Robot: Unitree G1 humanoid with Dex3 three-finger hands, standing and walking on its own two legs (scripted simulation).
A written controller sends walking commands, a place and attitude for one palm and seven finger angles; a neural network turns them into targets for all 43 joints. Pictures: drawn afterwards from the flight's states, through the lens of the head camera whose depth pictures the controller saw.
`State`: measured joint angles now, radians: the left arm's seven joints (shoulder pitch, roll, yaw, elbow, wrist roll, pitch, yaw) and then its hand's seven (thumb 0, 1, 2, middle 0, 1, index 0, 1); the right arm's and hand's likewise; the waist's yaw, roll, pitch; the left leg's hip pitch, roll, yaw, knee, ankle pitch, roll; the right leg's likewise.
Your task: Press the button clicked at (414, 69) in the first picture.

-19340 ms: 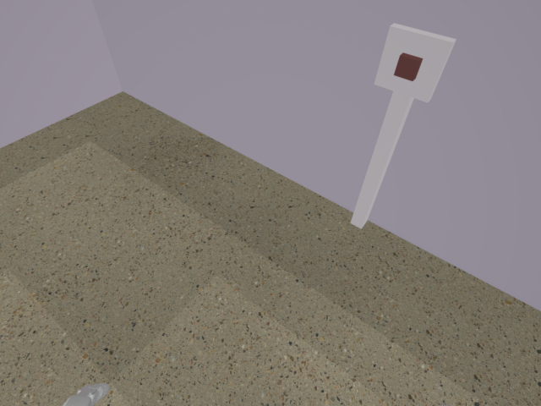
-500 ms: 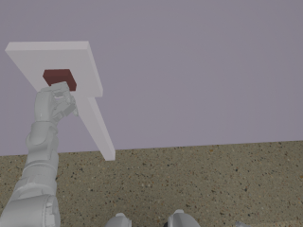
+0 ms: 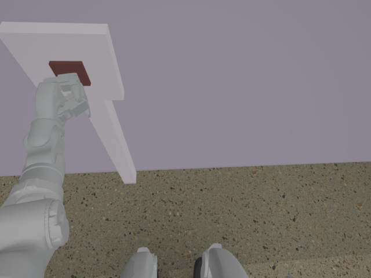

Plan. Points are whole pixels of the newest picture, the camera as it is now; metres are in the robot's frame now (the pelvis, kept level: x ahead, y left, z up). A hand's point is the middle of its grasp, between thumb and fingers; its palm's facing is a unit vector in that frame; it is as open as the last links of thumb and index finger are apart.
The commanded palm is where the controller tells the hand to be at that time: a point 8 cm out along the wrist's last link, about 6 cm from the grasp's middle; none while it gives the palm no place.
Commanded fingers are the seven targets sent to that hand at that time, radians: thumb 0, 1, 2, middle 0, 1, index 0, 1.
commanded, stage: hold the button down briefly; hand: left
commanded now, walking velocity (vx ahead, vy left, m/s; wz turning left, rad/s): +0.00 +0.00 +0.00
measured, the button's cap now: (72, 70) +0.52 +0.23 +0.10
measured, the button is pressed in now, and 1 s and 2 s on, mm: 14 0 0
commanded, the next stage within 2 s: pull the fist back off the button in 0.18 s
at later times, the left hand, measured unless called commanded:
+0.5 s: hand (83, 101) +0.47 +0.21 +0.07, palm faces +0.06 -1.00 -0.03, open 2.7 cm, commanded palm +0.45 +0.25 +0.08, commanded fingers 0.00 0.90 0.90 -1.30 -1.50 -1.30 -1.50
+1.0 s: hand (86, 123) +0.41 +0.19 +0.07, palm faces +0.07 -1.00 -0.02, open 3.1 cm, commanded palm +0.37 +0.25 +0.08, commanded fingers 0.00 0.90 0.90 -1.30 -1.50 -1.30 -1.50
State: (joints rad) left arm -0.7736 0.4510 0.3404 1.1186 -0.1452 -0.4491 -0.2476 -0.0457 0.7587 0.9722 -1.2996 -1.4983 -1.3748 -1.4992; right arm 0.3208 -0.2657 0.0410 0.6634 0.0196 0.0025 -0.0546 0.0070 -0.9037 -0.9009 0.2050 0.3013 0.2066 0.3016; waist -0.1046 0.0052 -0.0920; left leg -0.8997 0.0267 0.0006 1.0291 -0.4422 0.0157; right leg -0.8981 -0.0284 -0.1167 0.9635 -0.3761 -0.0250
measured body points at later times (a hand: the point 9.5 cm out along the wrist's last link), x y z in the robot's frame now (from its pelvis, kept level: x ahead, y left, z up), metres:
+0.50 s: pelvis -0.02 +0.00 -0.01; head +0.09 +0.02 +0.43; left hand +0.46 +0.26 +0.07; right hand +0.03 -0.27 -0.11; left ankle +0.03 +0.11 -0.67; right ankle +0.05 -0.11 -0.67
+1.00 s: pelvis +0.03 +0.00 +0.02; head +0.10 +0.01 +0.47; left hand +0.40 +0.25 +0.07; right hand +0.13 -0.25 -0.09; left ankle +0.03 +0.11 -0.67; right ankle +0.05 -0.11 -0.67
